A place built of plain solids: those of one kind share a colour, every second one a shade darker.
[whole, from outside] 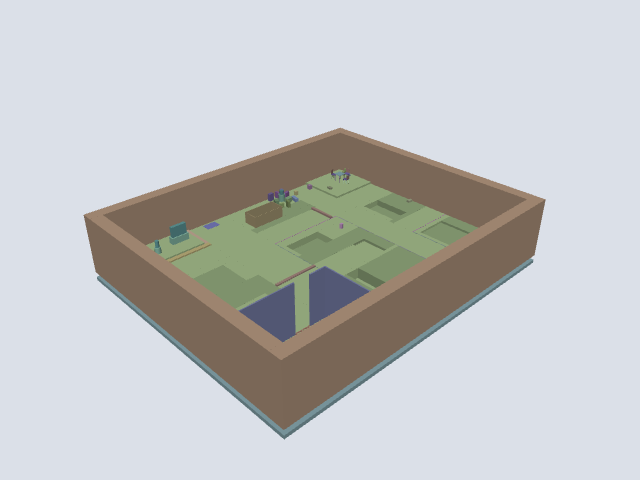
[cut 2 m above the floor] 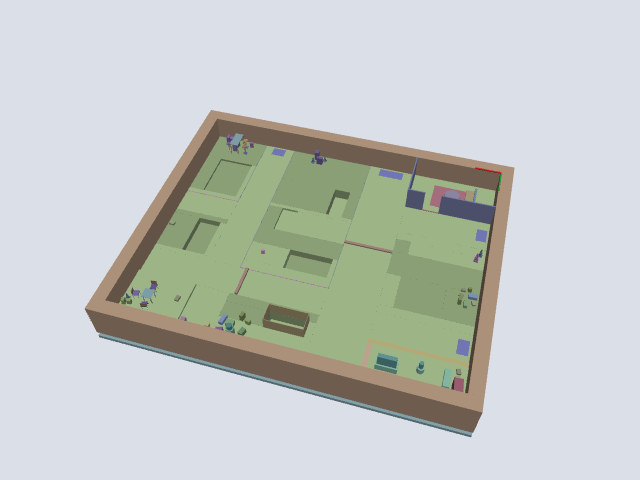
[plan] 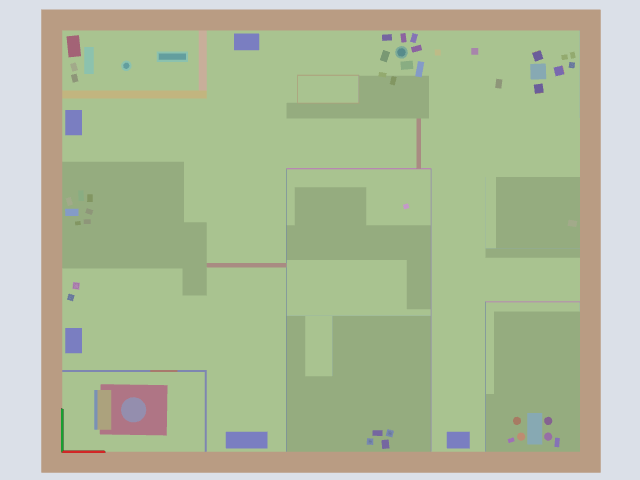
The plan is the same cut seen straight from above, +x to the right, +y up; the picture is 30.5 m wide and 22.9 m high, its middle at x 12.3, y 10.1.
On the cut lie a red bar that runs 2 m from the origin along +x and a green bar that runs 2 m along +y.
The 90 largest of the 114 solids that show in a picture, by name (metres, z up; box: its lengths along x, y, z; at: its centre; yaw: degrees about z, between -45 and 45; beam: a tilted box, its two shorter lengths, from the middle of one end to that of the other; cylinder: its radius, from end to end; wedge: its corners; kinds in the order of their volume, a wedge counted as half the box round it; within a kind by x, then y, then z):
{
 "floor_1": {"box": [1.8, 1.29, 1.32], "at": [0.9, 8.1, -0.66]},
 "floor_2": {"box": [2.4, 2.88, 1.32], "at": [1.2, 12.39, -0.66]},
 "floor_3": {"box": [6.52, 2.87, 1.24], "at": [3.26, 18.66, -0.38]},
 "floor_4": {"box": [6.9, 3.9, 1.0], "at": [3.45, 1.95, -0.5]},
 "floor_5": {"box": [6.9, 2.8, 1.0], "at": [3.45, 5.3, -0.5]},
 "floor_6": {"box": [6.9, 0.75, 1.32], "at": [3.45, 7.08, -0.66]},
 "floor_7": {"box": [6.9, 2.21, 1.32], "at": [3.45, 9.85, -0.66]},
 "floor_8": {"box": [6.9, 0.72, 1.32], "at": [3.45, 14.19, -0.66]},
 "floor_9": {"box": [6.9, 2.3, 1.0], "at": [3.45, 15.7, -0.5]},
 "floor_10": {"box": [3.94, 1.29, 1.32], "at": [3.77, 8.1, -0.66]},
 "floor_11": {"box": [3.41, 2.88, 1.32], "at": [4.11, 12.39, -0.66]},
 "floor_12": {"box": [1.16, 1.29, 1.32], "at": [6.32, 8.1, -0.66]},
 "floor_13": {"box": [1.09, 2.88, 1.32], "at": [6.36, 12.39, -0.66]},
 "floor_14": {"box": [3.8, 20.1, 1.0], "at": [8.8, 10.05, -0.5]},
 "floor_15": {"box": [0.4, 1.82, 1.32], "at": [10.9, 11.71, -0.66]},
 "floor_16": {"box": [0.55, 1.29, 1.32], "at": [10.97, 17.3, -0.66]},
 "floor_17": {"box": [0.9, 2.88, 1.32], "at": [11.15, 5.04, -0.66]},
 "floor_18": {"box": [1.29, 2.88, 0.42], "at": [12.24, 5.04, -1.11]},
 "floor_19": {"box": [2.88, 1.29, 0.41], "at": [12.69, 17.3, -1.11]},
 "floor_20": {"box": [3.41, 1.82, 0.7], "at": [12.8, 11.71, -0.97]},
 "floor_21": {"box": [4.45, 2.35, 1.32], "at": [12.93, 7.97, -0.66]},
 "floor_22": {"box": [6.8, 0.75, 1.32], "at": [14.1, 16.27, -0.66]},
 "floor_23": {"box": [6.8, 2.16, 1.32], "at": [14.1, 19.02, -0.66]},
 "floor_24": {"box": [6.9, 3.6, 1.32], "at": [14.15, 1.8, -0.66]},
 "floor_25": {"box": [6.9, 0.32, 1.32], "at": [14.15, 6.64, -0.66]},
 "floor_26": {"box": [6.9, 1.65, 1.32], "at": [14.15, 9.97, -0.66]},
 "floor_27": {"box": [6.9, 0.88, 1.32], "at": [14.15, 13.06, -0.66]},
 "floor_28": {"box": [4.71, 2.88, 1.32], "at": [15.24, 5.04, -0.66]},
 "floor_29": {"box": [1.29, 2.35, 1.12], "at": [15.79, 7.97, -0.76]},
 "floor_30": {"box": [3.37, 1.29, 1.32], "at": [15.81, 17.3, -0.66]},
 "floor_31": {"box": [3.09, 1.82, 1.32], "at": [16.05, 11.71, -0.66]},
 "floor_32": {"box": [1.16, 2.35, 1.32], "at": [17.02, 7.97, -0.66]},
 "floor_33": {"box": [14.0, 2.4, 1.0], "at": [17.7, 14.7, -0.5]},
 "floor_34": {"box": [2.6, 4.2, 1.0], "at": [18.8, 18.0, -0.5]},
 "floor_35": {"box": [2.6, 13.5, 1.0], "at": [18.9, 6.75, -0.5]},
 "floor_36": {"box": [0.4, 3.94, 1.32], "at": [20.4, 4.72, -0.66]},
 "floor_37": {"box": [0.5, 3.41, 1.32], "at": [20.45, 11.4, -0.66]},
 "floor_38": {"box": [1.82, 3.41, 0.78], "at": [21.61, 11.4, -0.93]},
 "floor_39": {"box": [2.88, 3.94, 1.13], "at": [22.04, 4.72, -0.76]},
 "floor_40": {"box": [4.6, 4.2, 1.18], "at": [22.4, 18.0, -0.41]},
 "floor_41": {"box": [4.5, 2.75, 1.32], "at": [22.45, 1.38, -0.66]},
 "floor_42": {"box": [4.5, 0.46, 1.32], "at": [22.45, 6.92, -0.66]},
 "floor_43": {"box": [4.5, 2.1, 1.0], "at": [22.45, 8.2, -0.5]},
 "floor_44": {"box": [4.5, 0.45, 1.32], "at": [22.45, 9.47, -0.66]},
 "floor_45": {"box": [4.5, 0.39, 1.32], "at": [22.45, 13.3, -0.66]},
 "floor_46": {"box": [2.18, 3.41, 1.32], "at": [23.61, 11.4, -0.66]},
 "floor_47": {"box": [1.22, 3.94, 1.32], "at": [24.09, 4.72, -0.66]},
 "wall_1": {"box": [1.0, 20.1, 5.0], "at": [-0.5, 10.05, 1.5]},
 "wall_2": {"box": [26.7, 1.0, 5.0], "at": [12.35, -0.5, 1.5]},
 "wall_3": {"box": [26.7, 1.0, 5.0], "at": [12.35, 20.6, 1.5]},
 "wall_4": {"box": [1.0, 20.1, 5.0], "at": [25.2, 10.05, 1.5]},
 "floor_base_1": {"box": [26.7, 22.1, 0.3], "at": [12.35, 10.05, -1.57]},
 "part_1": {"box": [4.2, 0.1, 4.05], "at": [2.1, 3.85, 1.98]},
 "part_2": {"box": [1.4, 0.1, 4.05], "at": [6.2, 3.85, 1.98]},
 "part_3": {"box": [0.1, 3.8, 4.05], "at": [6.85, 1.9, 1.98]},
 "step_terS_tread_1": {"box": [6.9, 0.38, 1.12], "at": [3.45, 17.04, -0.44]},
 "step_terE_tread_1": {"box": [0.38, 2.87, 1.12], "at": [6.71, 18.66, -0.44]},
 "piece_1": {"box": [0.46, 1.3, 0.45], "at": [1.28, 18.66, 0.47]},
 "piece_2": {"cylinder": 0.25, "from": [3.06, 18.41, 0.24], "to": [3.06, 18.41, 0.74]},
 "piece_3": {"box": [1.5, 0.5, 0.55], "at": [5.26, 18.84, 0.52]},
 "piece_4": {"cylinder": 0.3, "from": [16.19, 19.05, 0.0], "to": [16.19, 19.05, 0.65]},
 "sofa_seat_1": {"box": [0.82, 1.9, 0.44], "at": [1.94, 2.0, 0.23]},
 "trolley_1": {"box": [0.6, 1.01, 1.11], "at": [0.55, 19.34, 0.8], "yaw": 5.7},
 "low_1": {"cylinder": 0.6, "from": [3.41, 2.0, 0.01], "to": [3.41, 2.0, 0.45]},
 "suitcase_1": {"box": [0.48, 0.27, 0.67], "at": [15.04, 0.89, 0.33], "yaw": -1.4},
 "suitcase_2": {"box": [0.35, 0.43, 0.81], "at": [15.42, 0.35, 0.4], "yaw": 5.5},
 "suitcase_3": {"box": [0.47, 0.3, 0.69], "at": [15.49, 19.76, 0.34], "yaw": 3.6},
 "suitcase_4": {"box": [0.27, 0.43, 0.66], "at": [16.78, 19.73, 0.33], "yaw": -16.2},
 "suitcase_5": {"box": [0.23, 0.45, 0.63], "at": [23.61, 0.44, 0.31], "yaw": -4.8},
 "low_rug_1": {"box": [3.2, 2.4, 0.06], "at": [3.41, 2.0, -0.02], "yaw": -0.9},
 "plant_1": {"box": [1.3, 0.3, 0.91], "at": [5.26, 18.84, 1.25]},
 "rail_1": {"box": [0.04, 1.29, 1.0], "at": [11.23, 17.3, 0.5]},
 "rail_2": {"box": [2.96, 0.04, 1.0], "at": [12.69, 16.63, 0.5]},
 "rail_3": {"box": [2.96, 0.04, 1.0], "at": [12.69, 17.96, 0.5]},
 "rail_4": {"box": [0.04, 1.29, 1.0], "at": [14.15, 17.3, 0.5]},
 "low_mat_1": {"box": [0.8, 1.2, 0.06], "at": [0.55, 5.3, -0.02]},
 "low_mat_2": {"box": [0.8, 1.2, 0.06], "at": [0.55, 15.7, -0.02]},
 "low_mat_3": {"box": [2.0, 0.8, 0.06], "at": [8.8, 0.55, -0.02]},
 "low_mat_4": {"box": [1.2, 0.8, 0.06], "at": [8.8, 19.55, -0.02]},
 "step_hump_1": {"box": [3.8, 0.22, 0.17], "at": [8.8, 8.9, 0.04]},
 "step_hump_2": {"box": [0.22, 2.4, 0.23], "at": [17.01, 14.7, 0.07]},
 "bag_1": {"box": [0.35, 0.52, 0.4], "at": [15.4, 18.87, 0.2], "yaw": -18.6},
 "bag_2": {"box": [0.59, 0.4, 0.42], "at": [16.45, 18.44, 0.21], "yaw": 5.0},
 "cabin_bag_1": {"box": [0.25, 0.44, 0.58], "at": [16.28, 19.75, 0.29], "yaw": 6.7},
 "cabin_bag_2": {"box": [0.49, 0.27, 0.55], "at": [16.91, 19.23, 0.28], "yaw": 15.1},
 "duffel_1": {"box": [0.64, 0.35, 0.29], "at": [0.46, 11.42, 0.14], "yaw": 1.1},
 "duffel_2": {"box": [0.31, 0.74, 0.31], "at": [17.06, 18.25, 0.15], "yaw": -9.9},
 "backpack_1": {"box": [0.27, 0.37, 0.57], "at": [1.33, 12.1, 0.28], "yaw": -2.0},
 "backpack_2": {"box": [0.25, 0.41, 0.6], "at": [15.79, 17.7, 0.3], "yaw": -13.6},
 "sofa_back_1": {"box": [0.16, 1.9, 0.37], "at": [1.61, 2.0, 0.63]}
}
